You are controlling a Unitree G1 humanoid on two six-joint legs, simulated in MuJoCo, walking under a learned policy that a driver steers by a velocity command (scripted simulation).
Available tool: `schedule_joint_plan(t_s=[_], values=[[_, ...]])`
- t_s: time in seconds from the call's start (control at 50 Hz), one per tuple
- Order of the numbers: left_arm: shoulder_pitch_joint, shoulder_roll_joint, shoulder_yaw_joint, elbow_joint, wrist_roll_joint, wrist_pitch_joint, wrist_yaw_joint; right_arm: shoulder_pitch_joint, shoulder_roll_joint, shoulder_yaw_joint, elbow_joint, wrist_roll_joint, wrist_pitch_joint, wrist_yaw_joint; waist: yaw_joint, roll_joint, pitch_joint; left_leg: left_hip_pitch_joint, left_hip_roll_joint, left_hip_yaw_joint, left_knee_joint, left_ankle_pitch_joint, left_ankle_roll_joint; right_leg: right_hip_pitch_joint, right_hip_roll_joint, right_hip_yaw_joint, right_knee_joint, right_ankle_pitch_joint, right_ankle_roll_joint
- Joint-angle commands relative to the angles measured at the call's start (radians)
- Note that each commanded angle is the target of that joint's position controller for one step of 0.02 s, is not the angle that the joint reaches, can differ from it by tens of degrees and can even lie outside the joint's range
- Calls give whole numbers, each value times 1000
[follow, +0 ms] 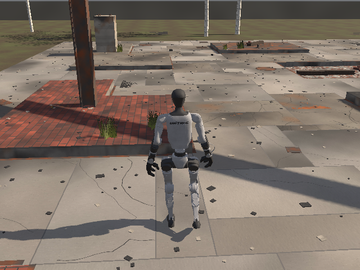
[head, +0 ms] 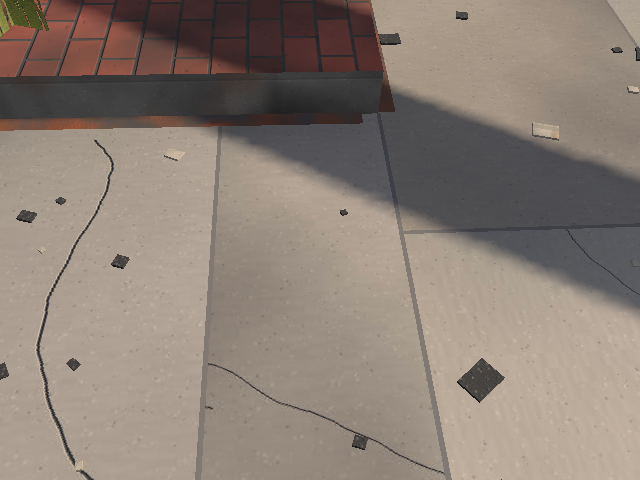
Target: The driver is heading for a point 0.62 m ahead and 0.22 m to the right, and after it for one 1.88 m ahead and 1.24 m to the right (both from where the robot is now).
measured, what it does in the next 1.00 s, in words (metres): walks ahead, turning right: right foot, then left foot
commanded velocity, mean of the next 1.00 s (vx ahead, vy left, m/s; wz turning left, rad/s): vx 0.46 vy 0.00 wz -0.36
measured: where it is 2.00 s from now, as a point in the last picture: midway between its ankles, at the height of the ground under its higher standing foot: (385, 425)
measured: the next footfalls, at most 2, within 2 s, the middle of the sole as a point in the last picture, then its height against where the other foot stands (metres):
right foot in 0.46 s outside the picture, level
left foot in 0.94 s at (344, 366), level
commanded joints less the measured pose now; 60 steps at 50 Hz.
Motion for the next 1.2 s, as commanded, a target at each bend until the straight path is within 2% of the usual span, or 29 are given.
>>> schedule_joint_plan(t_s=[0.02,0.06,0.14,0.24,0.34,0.4,0.42,0.44,0.46,0.48,0.5,0.52,0.54,0.56,0.58,0.64,0.68,0.76,0.84,0.9,0.92,0.94,0.96,0.98,1.0,1.02,1.06,1.12,1.2], values=[[15,74,28,-64,6,1,10,41,-71,-11,-22,-14,-13,3,7,98,-75,214,263,-317,-295,103,168,-203,-110,48,-13,107,-7],[9,52,28,-69,10,18,13,74,-97,-17,-1,-8,-18,-3,19,92,-44,172,254,-262,-334,153,183,-214,-119,34,-73,141,6],[-138,57,33,-119,22,23,13,138,-130,-23,26,-5,-9,-28,-9,71,0,214,245,-202,-364,198,170,-331,-122,25,-280,335,37],[-280,32,19,-154,8,17,-9,197,-144,-23,53,-2,-4,-40,-59,79,29,278,228,-91,-378,178,124,-300,-81,-18,-517,510,25],[-386,35,11,-216,-3,17,-42,245,-147,-30,91,-1,15,-44,-87,72,69,465,297,-36,-315,249,107,-366,-53,-19,-599,403,-17],[-342,65,22,-232,2,15,-60,196,-179,-40,74,4,30,-53,-40,108,19,502,307,16,-176,604,74,-234,5,-88,-609,271,-61],[-261,92,38,-218,5,17,-61,178,-190,-43,66,5,38,-57,8,123,-38,492,295,41,-58,777,58,-110,46,-123,-611,246,-81],[-105,136,66,-176,5,20,-58,162,-184,-40,53,3,46,-62,85,102,-120,432,252,81,144,835,28,98,93,-139,-656,282,-110],[69,225,99,-145,9,25,-44,166,-169,-29,24,-9,42,-67,145,-3,-227,180,208,99,460,578,-13,415,-46,93,-666,305,-177],[100,304,110,-143,3,23,-41,264,-17,21,-9,-31,8,-43,54,-249,-334,-271,-15,24,809,-302,-76,766,-289,649,-776,159,-369],[133,215,85,-143,7,22,-38,189,-106,3,-8,5,-36,-27,107,-159,-387,-393,2,-159,920,-398,-51,812,-300,764,-880,86,-358],[74,174,75,-154,11,19,-33,95,-152,-10,-43,36,-59,-20,107,-125,-246,-468,54,-161,915,-317,-27,710,-264,613,-887,153,-306],[-3,150,66,-178,12,16,-32,51,-149,-9,-54,31,-68,-25,73,-19,-174,-430,100,-153,842,-232,-20,559,-223,492,-899,243,-275],[-68,122,57,-199,17,16,-33,34,-150,-18,-53,10,-63,-33,34,33,-115,-363,128,-146,754,-189,-28,407,-189,406,-918,346,-255],[-98,102,48,-214,27,15,-31,47,-151,-26,-57,1,-49,-37,-3,23,-101,-289,149,-153,703,-168,-36,314,-164,359,-944,401,-249],[-83,134,55,-220,16,13,-17,43,-113,-27,-80,-15,-14,-45,-30,-6,-65,-242,146,-128,557,-121,-81,184,-130,288,-987,460,-256],[-45,165,64,-216,13,14,-2,-38,-102,-25,-111,-20,-7,-50,-10,-14,-35,-263,127,-116,416,-3,-107,150,-107,254,-999,458,-242],[15,166,66,-206,6,24,10,-183,-74,-13,-158,-10,-13,-40,46,-50,-15,-179,65,-108,129,232,-108,112,-50,217,-978,345,-178],[66,161,67,-186,1,45,18,-243,-106,-19,-203,-9,-23,-29,60,-71,-20,-134,16,-123,10,226,-93,201,-61,281,-851,465,-139],[25,157,68,-217,6,68,34,-164,-144,-33,-192,-12,-37,-23,10,-102,-71,-29,0,-128,-59,171,-57,269,-52,355,-692,547,-98],[-10,138,62,-241,7,69,35,-86,-164,-40,-177,-22,-42,-28,-37,-91,-119,103,36,-128,-109,276,-28,240,0,331,-582,560,-61],[-30,87,44,-280,22,65,34,48,-230,-53,-166,-46,-42,-36,-84,7,-264,383,216,-259,-30,570,40,98,64,263,-327,365,-12],[204,24,26,-270,13,59,29,95,-261,-54,-163,-54,-21,-39,0,290,-429,714,505,-579,31,859,239,-182,200,170,-30,-377,46],[258,142,40,-254,-1,62,24,95,-219,-54,-167,-13,-1,-34,-3,286,-478,692,543,-703,-5,592,266,-266,101,168,116,-340,64],[139,199,60,-262,-7,78,28,40,-144,-34,-197,-11,13,-41,-36,184,-339,578,464,-561,-40,452,217,-324,66,137,164,-253,91],[58,205,66,-279,-2,97,34,-17,-119,-22,-202,-15,30,-47,-32,116,-240,441,402,-439,-72,383,176,-327,36,94,144,-184,108],[36,171,70,-295,2,131,39,-86,-119,-17,-198,-27,49,-49,13,132,-120,199,319,-296,-145,295,151,-242,-9,63,75,-119,115],[33,102,55,-324,4,143,41,-99,-153,-32,-183,-33,47,-50,22,170,-102,120,299,-178,-214,331,176,-171,-16,9,-61,-46,113],[-30,105,52,-362,10,143,26,-111,-181,-45,-179,-17,62,-60,10,147,-156,161,339,-109,-228,306,188,-110,-44,-2,-229,74,100]])
Keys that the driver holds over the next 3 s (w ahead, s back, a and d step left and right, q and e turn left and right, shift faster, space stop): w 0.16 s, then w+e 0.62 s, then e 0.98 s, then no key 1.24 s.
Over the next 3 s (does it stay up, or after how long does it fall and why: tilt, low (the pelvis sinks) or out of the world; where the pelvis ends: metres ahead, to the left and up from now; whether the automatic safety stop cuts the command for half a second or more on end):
stays up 0.57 -0.14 0.00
